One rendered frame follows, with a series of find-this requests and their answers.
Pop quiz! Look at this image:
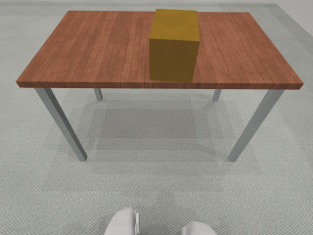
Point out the left robot thigh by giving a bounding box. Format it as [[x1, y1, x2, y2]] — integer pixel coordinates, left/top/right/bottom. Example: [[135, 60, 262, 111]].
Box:
[[104, 209, 140, 235]]

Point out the robot thigh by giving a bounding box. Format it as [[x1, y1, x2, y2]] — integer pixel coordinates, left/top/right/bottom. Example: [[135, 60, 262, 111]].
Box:
[[104, 209, 140, 235], [181, 221, 217, 235]]

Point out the table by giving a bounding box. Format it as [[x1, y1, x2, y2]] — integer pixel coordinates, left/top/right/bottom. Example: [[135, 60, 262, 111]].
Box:
[[16, 10, 304, 163]]

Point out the carton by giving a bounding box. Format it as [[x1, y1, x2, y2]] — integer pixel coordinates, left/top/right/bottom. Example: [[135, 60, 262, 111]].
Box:
[[149, 9, 201, 83]]

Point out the right robot thigh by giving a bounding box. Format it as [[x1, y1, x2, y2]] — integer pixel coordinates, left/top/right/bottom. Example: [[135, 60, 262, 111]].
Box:
[[181, 221, 217, 235]]

